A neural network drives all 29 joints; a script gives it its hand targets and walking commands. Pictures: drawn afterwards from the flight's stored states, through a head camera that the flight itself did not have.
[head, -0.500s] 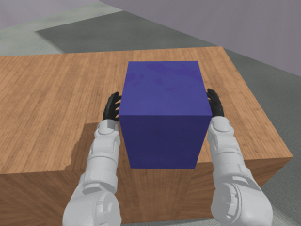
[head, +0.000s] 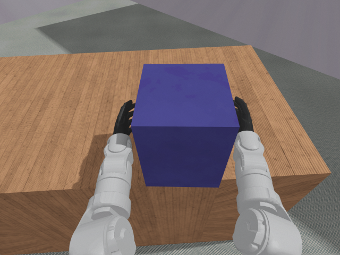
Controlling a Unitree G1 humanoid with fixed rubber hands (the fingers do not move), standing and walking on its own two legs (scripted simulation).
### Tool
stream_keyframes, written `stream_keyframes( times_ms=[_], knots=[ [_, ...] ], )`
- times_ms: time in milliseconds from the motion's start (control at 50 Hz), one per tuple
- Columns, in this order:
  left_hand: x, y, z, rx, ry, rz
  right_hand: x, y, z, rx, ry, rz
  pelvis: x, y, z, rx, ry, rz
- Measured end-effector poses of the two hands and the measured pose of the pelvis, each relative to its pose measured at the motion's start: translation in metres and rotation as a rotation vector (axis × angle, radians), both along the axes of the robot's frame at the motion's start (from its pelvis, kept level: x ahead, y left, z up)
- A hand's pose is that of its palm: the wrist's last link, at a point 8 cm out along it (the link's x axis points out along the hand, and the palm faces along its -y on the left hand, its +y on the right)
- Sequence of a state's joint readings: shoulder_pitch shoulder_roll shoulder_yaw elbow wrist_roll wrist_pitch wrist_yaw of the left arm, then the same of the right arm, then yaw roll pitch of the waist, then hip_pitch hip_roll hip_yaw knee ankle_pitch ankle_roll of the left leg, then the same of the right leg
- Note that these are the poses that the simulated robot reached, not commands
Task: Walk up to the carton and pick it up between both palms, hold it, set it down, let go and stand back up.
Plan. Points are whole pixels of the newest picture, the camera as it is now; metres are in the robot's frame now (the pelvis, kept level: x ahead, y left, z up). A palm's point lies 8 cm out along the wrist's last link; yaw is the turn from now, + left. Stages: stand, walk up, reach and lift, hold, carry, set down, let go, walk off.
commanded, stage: set down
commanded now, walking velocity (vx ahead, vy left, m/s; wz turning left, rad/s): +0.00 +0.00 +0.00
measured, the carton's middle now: (182, 128) +0.44 -0.03 +0.06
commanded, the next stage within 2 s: none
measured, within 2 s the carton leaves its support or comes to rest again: neither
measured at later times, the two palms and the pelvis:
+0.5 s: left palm (123, 135) +0.41 +0.12 +0.07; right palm (242, 134) +0.41 -0.18 +0.07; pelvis +0.00 +0.00 +0.00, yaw -1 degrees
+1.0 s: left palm (112, 124) +0.44 +0.15 +0.09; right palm (256, 122) +0.43 -0.21 +0.09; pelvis +0.00 +0.01 +0.00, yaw -2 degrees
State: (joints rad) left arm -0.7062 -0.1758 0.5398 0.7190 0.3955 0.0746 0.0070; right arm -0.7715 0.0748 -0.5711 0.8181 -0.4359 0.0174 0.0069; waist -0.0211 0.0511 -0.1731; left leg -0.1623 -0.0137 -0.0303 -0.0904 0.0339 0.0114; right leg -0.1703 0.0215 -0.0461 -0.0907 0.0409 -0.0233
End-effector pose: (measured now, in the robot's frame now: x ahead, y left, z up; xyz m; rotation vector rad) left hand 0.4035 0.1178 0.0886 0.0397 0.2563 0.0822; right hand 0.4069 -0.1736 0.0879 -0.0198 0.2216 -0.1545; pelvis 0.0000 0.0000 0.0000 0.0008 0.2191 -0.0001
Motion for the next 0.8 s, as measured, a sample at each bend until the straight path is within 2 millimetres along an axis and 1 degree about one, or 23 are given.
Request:
stream_keyframes(
  times_ms=[220, 420, 520, 600, 640, 700, 800],
  knots=[
    [0.002, 0.002, -0.003, -0.002, -0.005, -0.017, 0.0, -0.001, -0.001, -0.007, -0.01, 0.01, 0.0, -0.001, 0.0, 0.0, 0.008, -0.008],
    [0.006, 0.002, -0.014, 0.009, 0.021, -0.03, 0.002, -0.002, -0.009, -0.004, -0.003, 0.019, 0.0, 0.0, -0.001, 0.0, 0.043, -0.012],
    [0.009, 0.003, -0.023, 0.019, 0.056, -0.038, 0.002, -0.003, -0.023, 0.003, 0.044, 0.027, 0.001, 0.001, -0.002, 0.0, 0.066, -0.012],
    [0.014, 0.004, -0.036, 0.021, 0.113, -0.027, 0.002, -0.005, -0.042, 0.004, 0.12, 0.04, 0.002, 0.002, -0.002, 0.001, 0.101, -0.019],
    [0.018, 0.006, -0.038, 0.009, 0.129, 0.004, 0.003, -0.005, -0.049, 0.012, 0.15, 0.036, 0.002, 0.002, -0.003, 0.002, 0.12, -0.026],
    [0.026, 0.009, -0.031, 0.003, 0.119, 0.04, 0.01, -0.005, -0.048, 0.015, 0.151, 0.036, 0.002, 0.004, -0.003, 0.002, 0.138, -0.033],
    [0.036, 0.013, -0.008, 0.003, 0.088, 0.036, 0.024, -0.007, -0.024, -0.004, 0.111, 0.042, 0.004, 0.009, -0.003, -0.004, 0.111, -0.023]
  ],
)
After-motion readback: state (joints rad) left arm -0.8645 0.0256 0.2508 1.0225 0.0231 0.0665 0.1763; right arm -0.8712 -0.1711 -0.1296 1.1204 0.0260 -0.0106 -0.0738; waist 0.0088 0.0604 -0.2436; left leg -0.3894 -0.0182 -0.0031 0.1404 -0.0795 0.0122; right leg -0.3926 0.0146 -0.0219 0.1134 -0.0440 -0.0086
